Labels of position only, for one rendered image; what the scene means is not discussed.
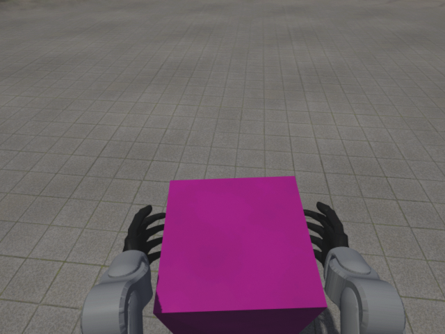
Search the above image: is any carton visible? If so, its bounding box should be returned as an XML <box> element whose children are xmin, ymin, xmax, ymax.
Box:
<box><xmin>153</xmin><ymin>176</ymin><xmax>327</xmax><ymax>334</ymax></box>

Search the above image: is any robot right hand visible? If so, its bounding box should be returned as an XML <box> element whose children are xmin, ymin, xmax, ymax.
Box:
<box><xmin>303</xmin><ymin>202</ymin><xmax>349</xmax><ymax>268</ymax></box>

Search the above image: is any left robot forearm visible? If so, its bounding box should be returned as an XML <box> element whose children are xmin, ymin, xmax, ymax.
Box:
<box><xmin>80</xmin><ymin>250</ymin><xmax>153</xmax><ymax>334</ymax></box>

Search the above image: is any right robot forearm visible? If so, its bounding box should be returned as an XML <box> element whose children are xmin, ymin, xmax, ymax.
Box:
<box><xmin>323</xmin><ymin>246</ymin><xmax>406</xmax><ymax>334</ymax></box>

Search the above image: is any robot left hand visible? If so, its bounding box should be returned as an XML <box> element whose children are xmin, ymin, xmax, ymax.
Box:
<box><xmin>123</xmin><ymin>205</ymin><xmax>166</xmax><ymax>265</ymax></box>

